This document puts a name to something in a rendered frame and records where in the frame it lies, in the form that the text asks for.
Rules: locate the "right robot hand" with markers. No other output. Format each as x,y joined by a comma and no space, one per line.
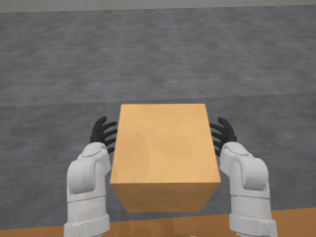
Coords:
226,136

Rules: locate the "left robot hand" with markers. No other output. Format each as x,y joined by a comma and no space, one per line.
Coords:
98,134

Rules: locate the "carton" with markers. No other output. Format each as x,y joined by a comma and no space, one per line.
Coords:
164,158

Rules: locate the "robot right forearm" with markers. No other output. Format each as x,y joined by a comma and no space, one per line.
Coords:
251,214

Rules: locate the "robot left forearm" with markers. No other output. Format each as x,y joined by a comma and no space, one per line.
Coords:
86,189

